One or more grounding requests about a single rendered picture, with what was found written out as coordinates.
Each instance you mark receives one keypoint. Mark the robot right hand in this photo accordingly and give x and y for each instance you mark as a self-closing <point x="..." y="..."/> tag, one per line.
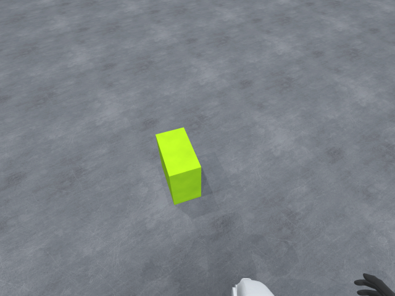
<point x="381" y="289"/>

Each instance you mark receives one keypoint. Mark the carton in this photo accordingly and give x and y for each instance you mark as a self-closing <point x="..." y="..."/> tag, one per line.
<point x="180" y="164"/>

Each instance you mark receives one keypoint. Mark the robot right thigh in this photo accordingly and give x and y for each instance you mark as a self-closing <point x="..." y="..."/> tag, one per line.
<point x="250" y="288"/>

